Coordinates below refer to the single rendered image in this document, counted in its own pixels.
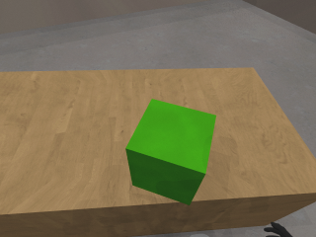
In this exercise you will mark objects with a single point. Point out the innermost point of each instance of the carton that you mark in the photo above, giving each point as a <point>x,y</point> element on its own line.
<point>168,152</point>

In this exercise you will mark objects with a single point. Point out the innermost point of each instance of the right robot hand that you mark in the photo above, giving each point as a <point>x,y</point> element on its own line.
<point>277,229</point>

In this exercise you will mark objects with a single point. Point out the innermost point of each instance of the pedestal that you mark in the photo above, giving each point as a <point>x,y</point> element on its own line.
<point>63,164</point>

